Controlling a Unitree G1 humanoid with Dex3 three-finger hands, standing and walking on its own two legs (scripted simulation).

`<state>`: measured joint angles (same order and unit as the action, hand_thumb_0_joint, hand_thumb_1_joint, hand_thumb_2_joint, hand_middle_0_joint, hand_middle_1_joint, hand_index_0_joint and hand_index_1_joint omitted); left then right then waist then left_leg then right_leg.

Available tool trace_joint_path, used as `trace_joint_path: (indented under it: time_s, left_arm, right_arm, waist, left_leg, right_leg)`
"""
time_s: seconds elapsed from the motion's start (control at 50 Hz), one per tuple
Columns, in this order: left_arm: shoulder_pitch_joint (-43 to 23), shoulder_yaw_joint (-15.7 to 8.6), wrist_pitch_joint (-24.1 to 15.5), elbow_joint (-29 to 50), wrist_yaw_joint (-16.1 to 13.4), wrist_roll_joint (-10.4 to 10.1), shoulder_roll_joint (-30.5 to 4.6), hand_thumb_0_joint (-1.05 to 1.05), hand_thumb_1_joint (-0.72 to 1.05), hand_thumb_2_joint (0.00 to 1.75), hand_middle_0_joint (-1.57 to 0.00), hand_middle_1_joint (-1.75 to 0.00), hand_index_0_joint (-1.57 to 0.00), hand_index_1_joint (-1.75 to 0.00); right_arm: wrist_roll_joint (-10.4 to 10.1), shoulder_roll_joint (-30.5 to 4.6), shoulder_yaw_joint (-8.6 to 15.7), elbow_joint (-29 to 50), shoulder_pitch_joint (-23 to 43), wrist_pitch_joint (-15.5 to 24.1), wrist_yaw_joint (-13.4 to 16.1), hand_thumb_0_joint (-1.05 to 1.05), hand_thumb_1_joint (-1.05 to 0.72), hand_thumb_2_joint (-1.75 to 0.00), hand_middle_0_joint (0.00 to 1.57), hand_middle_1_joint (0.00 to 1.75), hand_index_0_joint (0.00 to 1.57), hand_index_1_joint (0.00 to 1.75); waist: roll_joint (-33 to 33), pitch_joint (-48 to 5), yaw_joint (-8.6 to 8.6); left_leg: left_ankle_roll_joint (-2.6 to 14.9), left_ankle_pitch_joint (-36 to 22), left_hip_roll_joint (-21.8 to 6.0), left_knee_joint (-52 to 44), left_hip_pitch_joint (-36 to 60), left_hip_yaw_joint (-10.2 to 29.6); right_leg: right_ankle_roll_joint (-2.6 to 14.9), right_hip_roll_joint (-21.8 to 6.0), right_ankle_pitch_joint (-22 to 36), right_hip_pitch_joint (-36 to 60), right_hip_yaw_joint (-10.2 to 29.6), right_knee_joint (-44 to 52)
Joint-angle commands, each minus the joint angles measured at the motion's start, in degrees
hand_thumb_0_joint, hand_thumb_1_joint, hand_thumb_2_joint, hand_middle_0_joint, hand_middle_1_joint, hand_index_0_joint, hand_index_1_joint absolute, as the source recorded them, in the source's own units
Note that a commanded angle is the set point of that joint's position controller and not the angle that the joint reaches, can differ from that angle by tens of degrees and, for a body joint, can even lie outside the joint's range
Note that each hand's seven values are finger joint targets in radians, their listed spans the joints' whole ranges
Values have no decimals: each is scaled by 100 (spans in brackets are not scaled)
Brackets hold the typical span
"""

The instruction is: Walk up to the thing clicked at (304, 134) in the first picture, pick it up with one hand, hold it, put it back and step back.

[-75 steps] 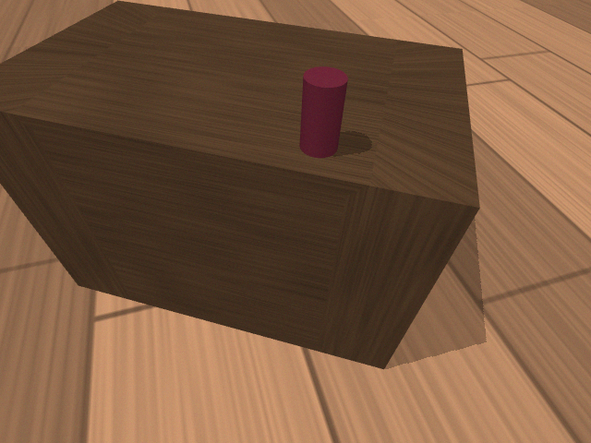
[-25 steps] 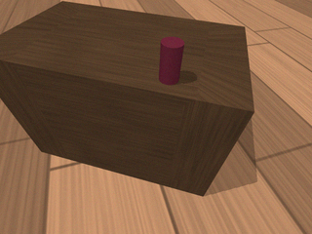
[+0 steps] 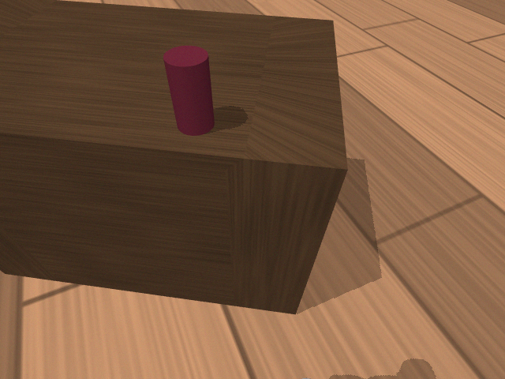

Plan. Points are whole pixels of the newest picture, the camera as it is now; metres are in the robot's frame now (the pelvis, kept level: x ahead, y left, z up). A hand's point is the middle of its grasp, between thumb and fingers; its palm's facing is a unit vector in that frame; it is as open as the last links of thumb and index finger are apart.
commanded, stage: walk up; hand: left
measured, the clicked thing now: (191, 93) +0.61 +0.14 +0.13
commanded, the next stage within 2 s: stand in 1.82 s
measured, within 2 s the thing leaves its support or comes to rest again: neither
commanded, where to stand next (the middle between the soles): +0.19 -0.03 m, yaw -5 degrees
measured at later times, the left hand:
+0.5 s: hand (134, 327) +0.24 +0.23 -0.13, palm faces -0.15 -0.92 -0.35, open 7.4 cm
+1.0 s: hand (162, 300) +0.29 +0.19 -0.13, palm faces -0.12 -0.94 -0.33, open 7.4 cm
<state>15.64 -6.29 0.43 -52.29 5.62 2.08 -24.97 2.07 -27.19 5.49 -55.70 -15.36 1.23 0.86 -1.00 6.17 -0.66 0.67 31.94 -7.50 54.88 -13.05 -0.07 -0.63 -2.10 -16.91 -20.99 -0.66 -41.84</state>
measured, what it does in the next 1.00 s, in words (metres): walks ahead: left foot, then right foot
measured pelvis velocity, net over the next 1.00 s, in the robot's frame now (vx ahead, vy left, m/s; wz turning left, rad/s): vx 0.15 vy -0.05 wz -0.11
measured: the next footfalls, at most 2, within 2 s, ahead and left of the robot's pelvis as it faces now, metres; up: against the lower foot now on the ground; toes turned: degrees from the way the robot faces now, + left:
left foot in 0.24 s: +0.21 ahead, +0.09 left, +0.00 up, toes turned -5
right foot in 0.54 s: +0.22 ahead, -0.19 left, +0.00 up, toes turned -6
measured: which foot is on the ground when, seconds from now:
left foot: up 0.00-0.22, down 0.24-1.00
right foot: down 0.00-0.24, up 0.26-0.52, down 0.54-1.00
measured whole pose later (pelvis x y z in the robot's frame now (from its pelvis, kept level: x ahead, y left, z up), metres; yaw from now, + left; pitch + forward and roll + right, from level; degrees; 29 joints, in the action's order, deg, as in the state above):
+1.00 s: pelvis +0.15 -0.05 +0.02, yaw -6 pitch -2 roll +0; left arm 4.3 -0.3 -0.3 -58.2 0.6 -0.5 -20.6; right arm 0.2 -20.4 0.0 -58.9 -8.1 0.5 -0.6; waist 1.2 5.3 0.2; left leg -2.0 18.5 -2.3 33.9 -13.1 -0.2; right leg -0.6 -1.0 -15.0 -17.3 0.9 -34.5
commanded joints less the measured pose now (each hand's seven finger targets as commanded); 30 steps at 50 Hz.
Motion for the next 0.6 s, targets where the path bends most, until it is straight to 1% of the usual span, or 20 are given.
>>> trace_joint_path:
  time_s: [0.0, 0.04, 0.12, 0.14, 0.18, 0.2, 0.22, 0.24, 0.26, 0.28, 0.32, 0.38, 0.42, 0.44, 0.46, 0.5, 0.52, 0.54, 0.56, 0.58]
  left_arm:
    - [206, -345, -148, 645, -244, -105, -1672, 0, 90, 90, -20, -30, -20, -30]
    - [125, -265, -164, 677, -272, -69, -1455, 0, 90, 90, -20, -30, -20, -30]
    - [244, -215, -232, 873, -251, -76, -1397, 0, 90, 90, -20, -30, -20, -30]
    - [74, -174, -235, 938, -247, -69, -1411, 0, 90, 90, -20, -30, -20, -30]
    - [-399, -33, -199, 1046, -286, -126, -1186, 0, 90, 90, -20, -30, -20, -30]
    - [-321, 108, -172, 1096, -319, -135, -794, 0, 90, 90, -20, -30, -20, -30]
    - [-17, 255, -183, 1129, -355, -190, -262, 0, 90, 90, -20, -30, -20, -30]
    - [273, 67, -110, 926, -460, -133, -935, 0, 90, 90, -20, -30, -20, -30]
    - [367, 13, -108, 811, -496, -136, -1231, 0, 90, 90, -20, -30, -20, -30]
    - [356, 1, -123, 772, -497, -134, -1190, 0, 90, 90, -20, -30, -20, -30]
    - [481, -2, -155, 623, -506, -153, -1080, 0, 90, 90, -20, -30, -20, -30]
    - [283, 87, -176, 634, -462, -186, -780, 0, 90, 90, -20, -30, -20, -30]
    - [36, 138, -208, 676, -474, -190, -671, 0, 90, 90, -20, -30, -20, -30]
    - [-24, 133, -202, 631, -494, -189, -644, 0, 90, 90, -20, -30, -20, -30]
    - [-9, 134, -213, 619, -512, -185, -638, 0, 90, 90, -20, -30, -20, -30]
    - [187, 90, -292, 446, -573, -149, -751, 0, 90, 90, -20, -30, -20, -30]
    - [223, -25, -347, 427, -606, -118, -1150, 0, 90, 90, -20, -30, -20, -30]
    - [179, -72, -411, 505, -637, -140, -1368, 0, 90, 90, -20, -30, -20, -30]
    - [9, -24, -420, 541, -647, -168, -1499, 0, 90, 90, -20, -30, -20, -30]
    - [-227, 23, -402, 527, -672, -179, -1371, 0, 90, 90, -20, -30, -20, -30]
  right_arm:
    - [-176, -1004, 142, 709, -1, 274, -32, 0, -90, -90, 20, 30, 20, 30]
    - [-146, -919, 150, 621, -319, 284, -102, 0, -90, -90, 20, 30, 20, 30]
    - [-79, -807, 162, 810, -450, 325, -201, 0, -90, -90, 20, 30, 20, 30]
    - [-67, -798, 187, 835, -525, 353, -192, 0, -90, -90, 20, 30, 20, 30]
    - [-40, -724, 235, 655, -1174, 427, -109, 0, -90, -90, 20, 30, 20, 30]
    - [4, -847, 289, 619, -1400, 461, -39, 0, -90, -90, 20, 30, 20, 30]
    - [124, -1314, 356, 744, -1396, 518, 16, 0, -90, -90, 20, 30, 20, 30]
    - [5, -1648, 398, 999, -930, 508, 8, 0, -90, -90, 20, 30, 20, 30]
    - [-97, -1523, 356, 1084, -538, 501, -2, 0, -90, -90, 20, 30, 20, 30]
    - [-96, -1319, 283, 1133, -322, 503, -1, 0, -90, -90, 20, 30, 20, 30]
    - [-100, -1072, 182, 1170, -227, 522, 24, 0, -90, -90, 20, 30, 20, 30]
    - [-55, -947, 115, 1140, -279, 475, 21, 0, -90, -90, 20, 30, 20, 30]
    - [-71, -940, 89, 1155, -269, 384, 29, 0, -90, -90, 20, 30, 20, 30]
    - [-92, -934, 92, 1152, -269, 320, 32, 0, -90, -90, 20, 30, 20, 30]
    - [-120, -973, 87, 1149, -275, 251, 29, 0, -90, -90, 20, 30, 20, 30]
    - [-229, -806, 14, 1190, -75, 131, 5, 0, -90, -90, 20, 30, 20, 30]
    - [-282, -542, -64, 1253, -118, 118, 3, 0, -90, -90, 20, 30, 20, 30]
    - [-304, -152, -213, 1259, -320, 68, -4, 0, -90, -90, 20, 30, 20, 30]
    - [-282, -469, -103, 1187, -98, -52, 80, 0, -90, -90, 20, 30, 20, 30]
    - [-263, -572, -73, 1071, 16, -80, 98, 0, -90, -90, 20, 30, 20, 30]
  waist:
    - [881, -68, -153]
    - [894, -105, -56]
    - [965, -232, -98]
    - [945, -248, 31]
    - [445, -395, 563]
    - [-118, -420, 716]
    - [-1517, -387, 593]
    - [-817, -225, 375]
    - [-468, 12, 207]
    - [-423, 94, 93]
    - [-696, -12, 8]
    - [-980, -311, 66]
    - [-998, -517, 122]
    - [-1048, -590, 160]
    - [-1052, -726, 150]
    - [-511, -967, -109]
    - [295, -1228, -149]
    - [1190, -1349, -128]
    - [1051, -1353, -159]
    - [828, -1059, -85]
  left_leg:
    - [173, -250, 142, 1143, -1973, 154]
    - [181, -323, 108, 207, -1319, 125]
    - [107, -524, 368, -1009, -943, -177]
    - [133, -833, 364, -1281, -532, -159]
    - [49, -2025, 594, -2216, 1010, -348]
    - [99, -1780, 464, -2699, 1616, 60]
    - [384, -936, -1010, -3946, 1484, 2519]
    - [875, -8, -1822, -4336, 624, 3564]
    - [1149, -249, -1803, -4247, 278, 3225]
    - [1217, -1012, -1561, -4063, 332, 2698]
    - [993, -2515, -1039, -3734, 398, 1478]
    - [1025, -4920, -806, -3115, 439, 452]
    - [936, -5632, -656, -2671, 454, 30]
    - [857, -5621, -637, -2480, 325, 38]
    - [799, -5485, -545, -2197, 399, -9]
    - [526, -4650, -258, -1368, 37, -246]
    - [276, -3552, 6, -682, -689, -340]
    - [53, -651, 457, 104, -1305, -295]
    - [96, 636, 446, 445, -1005, 226]
    - [64, 683, 350, 458, -994, 407]
  right_leg:
    - [1650, -1505, -1618, 971, 2949, 2653]
    - [1442, -1098, -1248, 473, 2184, 2437]
    - [1525, -1113, -1262, 393, 2030, 2476]
    - [1465, -1173, -1099, 51, 1969, 2385]
    - [1097, -776, -423, -906, 1255, 1359]
    - [817, -241, -480, -1486, 895, 461]
    - [410, 733, -1109, -1962, 466, -1089]
    - [320, 531, -1460, -1648, 976, -1662]
    - [314, 401, -1315, -1451, 1122, -2063]
    - [278, 311, -1145, -1457, 1077, -2134]
    - [215, 146, -790, -1179, 980, -1808]
    - [147, 116, -767, -510, 447, -934]
    - [195, 135, -374, -99, 22, -224]
    - [217, 252, -223, 136, -128, -47]
    - [243, 337, 44, 334, -226, 386]
    - [351, 362, 1308, 1147, -173, 1336]
    - [590, -198, 2484, 1824, 685, 1172]
    - [1117, -1606, 3349, 2031, 2512, 1591]
    - [1861, -2013, 3435, 1490, 2942, 1508]
    - [1862, -1846, 3306, 1134, 2682, 1445]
